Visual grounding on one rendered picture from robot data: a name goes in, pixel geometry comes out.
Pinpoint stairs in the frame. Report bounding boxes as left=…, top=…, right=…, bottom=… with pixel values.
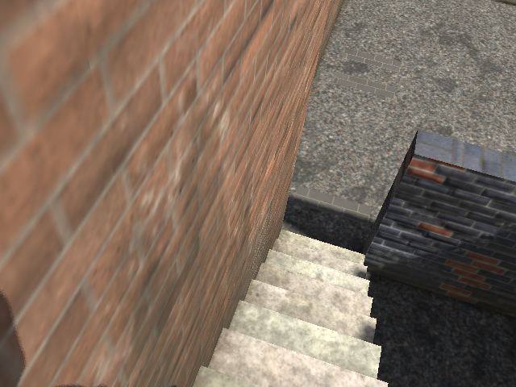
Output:
left=193, top=229, right=388, bottom=387

